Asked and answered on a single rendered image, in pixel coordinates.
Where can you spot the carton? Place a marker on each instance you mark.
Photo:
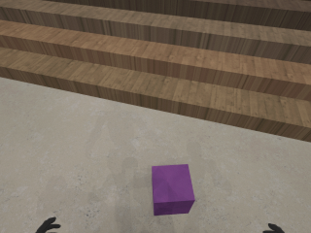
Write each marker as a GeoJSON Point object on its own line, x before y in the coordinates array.
{"type": "Point", "coordinates": [172, 189]}

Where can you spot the right robot hand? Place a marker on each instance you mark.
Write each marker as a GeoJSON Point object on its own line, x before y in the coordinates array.
{"type": "Point", "coordinates": [275, 229]}

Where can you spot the left robot hand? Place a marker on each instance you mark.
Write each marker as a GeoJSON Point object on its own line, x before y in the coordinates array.
{"type": "Point", "coordinates": [47, 225]}

